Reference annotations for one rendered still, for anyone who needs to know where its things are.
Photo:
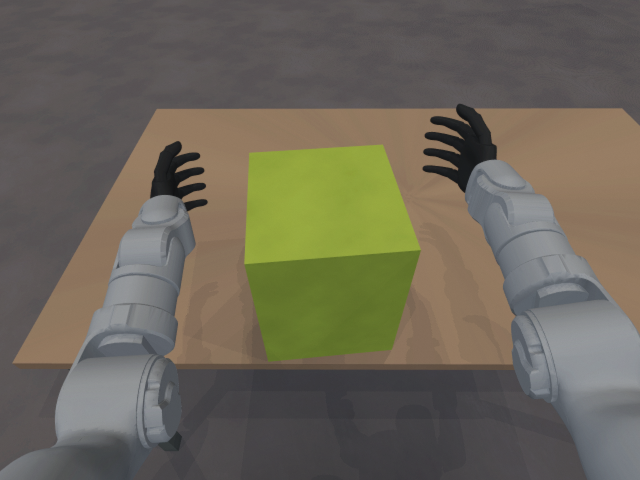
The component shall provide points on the right robot forearm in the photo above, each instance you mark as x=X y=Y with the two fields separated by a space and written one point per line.
x=538 y=264

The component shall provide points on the right robot hand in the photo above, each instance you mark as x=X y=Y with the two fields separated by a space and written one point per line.
x=475 y=147

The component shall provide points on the table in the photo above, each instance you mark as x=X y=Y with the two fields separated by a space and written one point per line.
x=585 y=161

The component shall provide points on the carton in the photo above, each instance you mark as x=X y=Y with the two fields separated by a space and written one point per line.
x=330 y=251

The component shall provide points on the left robot hand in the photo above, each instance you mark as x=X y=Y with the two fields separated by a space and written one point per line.
x=165 y=180

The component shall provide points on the right robot upper arm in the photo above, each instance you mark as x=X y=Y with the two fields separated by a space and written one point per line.
x=584 y=359

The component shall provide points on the left robot forearm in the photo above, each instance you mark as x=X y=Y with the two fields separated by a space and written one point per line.
x=137 y=316

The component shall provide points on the left robot upper arm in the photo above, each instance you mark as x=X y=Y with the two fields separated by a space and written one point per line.
x=113 y=411

